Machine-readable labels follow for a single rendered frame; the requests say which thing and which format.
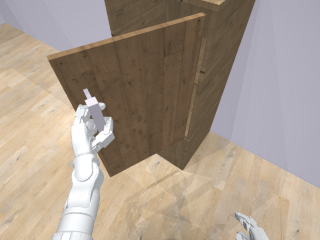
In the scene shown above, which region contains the robot left hand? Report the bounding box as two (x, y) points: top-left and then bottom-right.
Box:
(70, 102), (115, 158)

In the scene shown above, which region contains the robot right hand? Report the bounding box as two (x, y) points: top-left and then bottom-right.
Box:
(235, 212), (269, 240)

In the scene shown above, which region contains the cupboard door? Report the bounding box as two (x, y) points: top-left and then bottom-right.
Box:
(47, 12), (207, 178)

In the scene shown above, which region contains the left robot forearm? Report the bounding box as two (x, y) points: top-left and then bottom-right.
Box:
(50, 153), (104, 240)

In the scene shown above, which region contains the handle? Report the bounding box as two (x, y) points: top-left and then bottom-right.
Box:
(83, 88), (106, 133)

